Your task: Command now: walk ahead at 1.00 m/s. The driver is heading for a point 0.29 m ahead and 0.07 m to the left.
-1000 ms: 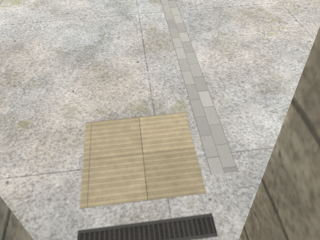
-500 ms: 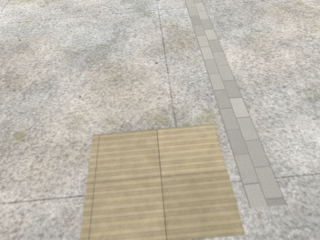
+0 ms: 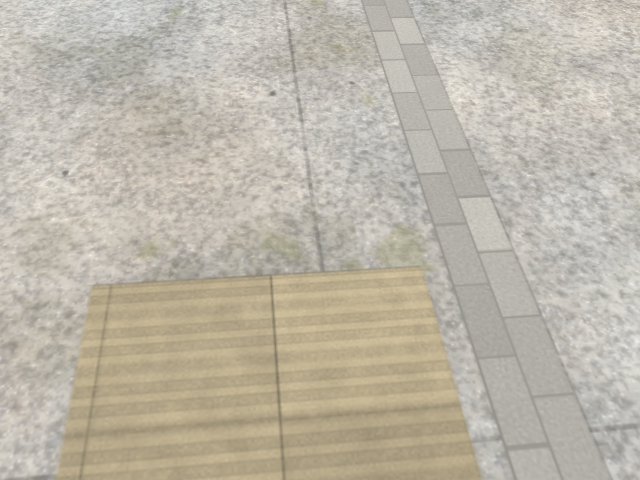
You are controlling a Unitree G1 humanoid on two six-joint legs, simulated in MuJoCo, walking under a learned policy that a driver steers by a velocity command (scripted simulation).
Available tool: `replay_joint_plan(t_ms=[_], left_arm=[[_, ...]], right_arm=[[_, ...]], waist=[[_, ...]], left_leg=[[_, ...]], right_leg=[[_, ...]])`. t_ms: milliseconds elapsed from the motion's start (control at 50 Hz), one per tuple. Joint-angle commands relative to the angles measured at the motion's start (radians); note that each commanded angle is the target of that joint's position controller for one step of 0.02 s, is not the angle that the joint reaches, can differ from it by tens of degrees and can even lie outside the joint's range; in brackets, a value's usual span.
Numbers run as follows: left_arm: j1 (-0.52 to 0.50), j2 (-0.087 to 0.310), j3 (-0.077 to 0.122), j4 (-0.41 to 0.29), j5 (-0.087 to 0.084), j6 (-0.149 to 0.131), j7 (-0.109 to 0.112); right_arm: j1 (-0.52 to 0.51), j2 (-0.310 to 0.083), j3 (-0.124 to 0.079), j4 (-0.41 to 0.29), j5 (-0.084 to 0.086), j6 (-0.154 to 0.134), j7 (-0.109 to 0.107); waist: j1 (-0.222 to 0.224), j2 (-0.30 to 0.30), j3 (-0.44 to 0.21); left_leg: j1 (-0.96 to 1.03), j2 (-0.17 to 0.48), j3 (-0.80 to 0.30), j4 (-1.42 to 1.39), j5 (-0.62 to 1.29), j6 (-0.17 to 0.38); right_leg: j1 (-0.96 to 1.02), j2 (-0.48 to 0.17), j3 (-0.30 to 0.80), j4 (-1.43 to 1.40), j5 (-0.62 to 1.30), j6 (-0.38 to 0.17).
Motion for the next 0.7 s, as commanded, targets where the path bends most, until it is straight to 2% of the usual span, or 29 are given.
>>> replay_joint_plan(t_ms=[20,40,60,80,100,120,140,160,180,200,220,240,260,280,300,320,340,360,380,400,440,500,560,600,620,640,660,680,700], left_arm=[[0.121,0.043,0.0,-0.001,0.009,-0.025,0.023],[0.036,0.062,0.004,-0.046,0.004,-0.026,0.02],[-0.003,0.086,0.012,-0.072,-0.015,-0.029,0.017],[-0.017,0.099,0.017,-0.091,-0.032,-0.032,0.009],[-0.011,0.118,0.023,-0.107,-0.054,-0.032,0.001],[0.033,0.148,0.033,-0.104,-0.069,-0.032,-0.007],[0.083,0.15,0.033,-0.08,-0.083,-0.032,-0.01],[0.117,0.177,0.036,-0.067,-0.085,-0.03,-0.013],[0.151,0.204,0.04,-0.053,-0.07,-0.029,-0.016],[0.174,0.189,0.036,-0.051,-0.064,-0.03,-0.013],[0.202,-0.002,-0.012,-0.047,-0.077,-0.024,-0.026],[0.254,0.002,-0.024,-0.056,-0.111,-0.03,-0.03],[0.163,0.081,0.001,-0.094,-0.127,-0.025,-0.02],[0.055,0.085,0.0,-0.147,-0.119,-0.015,-0.01],[-0.011,0.075,-0.001,-0.161,-0.095,-0.005,-0.001],[-0.013,0.067,0.005,-0.164,-0.081,0.003,-0.001],[0.005,0.061,0.009,-0.167,-0.074,0.014,-0.007],[0.002,0.06,0.014,-0.169,-0.081,0.021,-0.013],[-0.002,0.042,0.012,-0.175,-0.085,0.025,-0.013],[-0.028,0.029,0.009,-0.184,-0.085,0.028,-0.012],[-0.103,0.003,-0.002,-0.205,-0.066,0.029,-0.006],[-0.195,0.043,0.005,-0.204,-0.071,0.036,-0.007],[-0.222,0.08,0.017,-0.191,-0.064,0.043,-0.011],[-0.178,0.116,0.032,-0.153,-0.043,0.043,-0.009],[-0.172,0.174,0.046,-0.148,-0.037,0.043,-0.004],[-0.187,0.19,0.046,-0.146,-0.027,0.044,-0.008],[-0.155,0.112,0.026,-0.136,-0.03,0.052,-0.014],[-0.142,0.062,0.009,-0.126,-0.035,0.056,-0.02],[-0.164,0.078,0.006,-0.13,-0.033,0.058,-0.022]], right_arm=[[-0.133,-0.089,-0.011,-0.146,0.0,0.023,0.033],[-0.121,-0.061,0.001,-0.159,0.015,0.024,0.041],[-0.118,-0.052,0.008,-0.16,0.015,0.017,0.045],[-0.12,-0.059,0.008,-0.144,0.018,0.011,0.055],[-0.126,-0.059,0.011,-0.128,0.025,0.004,0.062],[-0.165,-0.07,0.012,-0.116,0.026,-0.002,0.064],[-0.21,-0.087,0.011,-0.127,0.017,-0.013,0.064],[-0.186,-0.08,0.008,-0.116,0.007,-0.019,0.056],[-0.059,-0.105,-0.002,-0.068,-0.002,-0.029,0.052],[0.078,-0.183,-0.026,-0.03,-0.016,-0.047,0.048],[0.123,-0.293,-0.056,-0.06,0.049,-0.039,0.048],[0.225,-0.255,-0.043,-0.048,0.04,-0.029,0.057],[0.131,-0.235,-0.04,-0.059,0.054,-0.024,0.054],[0.002,-0.222,-0.035,-0.077,0.065,-0.027,0.048],[-0.083,-0.181,-0.021,-0.086,0.065,-0.031,0.047],[-0.097,-0.14,-0.009,-0.078,0.048,-0.037,0.047],[-0.081,-0.112,0.001,-0.06,0.035,-0.038,0.051],[-0.065,-0.093,0.009,-0.049,0.037,-0.042,0.049],[-0.063,-0.095,0.01,-0.041,0.034,-0.044,0.042],[-0.069,-0.101,0.01,-0.036,0.034,-0.043,0.032],[-0.13,-0.16,-0.008,-0.042,0.045,-0.025,0.012],[-0.068,-0.179,-0.019,-0.015,0.058,-0.011,-0.001],[-0.081,-0.165,-0.025,-0.001,0.067,-0.011,-0.006],[-0.083,-0.162,-0.031,0.002,0.075,-0.008,-0.011],[-0.053,-0.16,-0.036,-0.002,0.063,-0.011,-0.015],[0.089,-0.095,-0.027,0.028,0.051,-0.011,-0.012],[0.126,-0.066,-0.015,0.043,0.052,0.004,-0.015],[0.064,-0.101,-0.024,0.028,0.059,0.026,-0.016],[-0.003,-0.132,-0.033,0.005,0.065,0.051,-0.021]], waist=[[-0.031,0.031,0.165],[-0.083,-0.014,0.196],[-0.111,-0.073,0.181],[-0.117,-0.07,0.152],[-0.101,-0.068,0.138],[-0.065,-0.057,0.146],[-0.041,-0.018,0.176],[-0.042,-0.007,0.139],[-0.084,-0.021,0.066],[-0.134,-0.053,-0.031],[-0.153,0.296,-0.254],[-0.182,0.36,-0.525],[-0.149,0.194,-0.4],[-0.096,0.082,-0.22],[-0.055,-0.021,-0.107],[-0.026,-0.022,-0.071],[0.002,0.009,-0.072],[0.017,0.031,-0.075],[0.034,0.038,-0.086],[0.046,0.038,-0.089],[0.07,0.055,-0.07],[0.033,0.097,-0.081],[0.051,0.076,-0.037],[0.066,0.044,-0.043],[0.041,-0.014,-0.068],[-0.031,-0.153,-0.137],[-0.005,-0.209,-0.227],[0.011,-0.194,-0.22],[0.014,-0.171,-0.2]], left_leg=[[-0.345,0.15,-0.103,-0.391,0.142,-0.074],[-0.203,0.163,-0.06,-0.535,0.209,-0.098],[-0.066,0.175,-0.035,-0.662,0.351,-0.099],[0.103,0.16,0.017,-0.758,0.468,-0.091],[0.257,0.111,0.1,-0.865,0.508,-0.079],[0.321,0.072,0.163,-0.929,0.525,-0.079],[0.337,0.04,0.203,-1.028,0.537,-0.079],[0.373,-0.018,0.258,-1.116,0.547,-0.067],[0.466,-0.061,0.282,-1.181,0.547,-0.045],[0.622,0.009,0.204,-1.167,0.683,-0.018],[0.965,0.314,-0.189,-1.066,1.066,0.141],[1.108,0.455,-0.586,-1.267,0.911,0.272],[0.994,0.425,-0.533,-1.32,0.815,0.226],[0.818,0.393,-0.389,-1.331,0.85,0.166],[0.654,0.351,-0.276,-1.358,0.915,0.127],[0.557,0.312,-0.193,-1.375,0.985,0.11],[0.509,0.29,-0.152,-1.402,1.022,0.109],[0.486,0.271,-0.111,-1.425,1.062,0.111],[0.478,0.264,-0.078,-1.44,1.086,0.109],[0.46,0.251,-0.041,-1.451,1.108,0.1],[0.365,0.205,0.055,-1.471,1.122,0.08],[0.383,0.182,0.081,-1.474,0.994,0.07],[0.396,0.209,0.051,-1.433,0.879,0.05],[0.409,0.164,0.047,-1.344,0.738,0.004],[0.392,0.106,0.075,-1.263,0.608,-0.039],[0.265,0.034,0.11,-1.153,0.306,-0.079],[0.242,0.019,0.117,-1.032,0.087,-0.113],[0.219,0.022,0.096,-0.948,-0.051,-0.128],[0.194,0.038,0.068,-0.89,-0.112,-0.131]], right_leg=[[-0.022,-0.443,0.601,-0.371,-0.008,-0.186],[-0.205,-0.399,0.522,-0.401,0.064,-0.174],[-0.286,-0.361,0.445,-0.393,0.124,-0.161],[-0.356,-0.302,0.349,-0.39,0.126,-0.136],[-0.376,-0.25,0.25,-0.407,0.241,-0.109],[-0.325,-0.231,0.224,-0.418,0.378,-0.096],[-0.235,-0.212,0.206,-0.366,0.527,-0.081],[-0.092,-0.192,0.174,-0.263,0.798,-0.062],[0.018,-0.166,0.158,-0.08,0.951,-0.042],[0.016,-0.144,0.137,0.166,0.866,-0.011],[-0.254,-0.04,0.167,0.64,0.109,0.073],[-0.324,0.066,0.34,0.916,-0.227,0.091],[-0.387,0.023,0.345,0.898,-0.197,0.097],[-0.425,-0.039,0.279,0.811,-0.134,0.101],[-0.409,-0.09,0.225,0.733,-0.082,0.106],[-0.363,-0.122,0.214,0.657,-0.047,0.102],[-0.307,-0.139,0.207,0.618,-0.02,0.099],[-0.287,-0.144,0.199,0.564,0.008,0.097],[-0.271,-0.149,0.2,0.493,0.037,0.098],[-0.247,-0.151,0.19,0.4,0.084,0.109],[-0.128,-0.144,0.153,0.141,0.191,0.127],[-0.019,-0.098,0.118,-0.049,0.381,0.141],[0.03,-0.116,0.147,-0.158,0.447,0.104],[0.116,-0.116,0.141,-0.253,0.536,0.075],[0.192,-0.185,0.196,-0.24,0.866,0.051],[0.368,-0.296,0.274,-0.169,1.173,-0.056],[0.407,-0.401,0.382,-0.201,1.104,-0.16],[0.361,-0.428,0.449,-0.253,0.927,-0.19],[0.305,-0.433,0.484,-0.295,0.719,-0.186]])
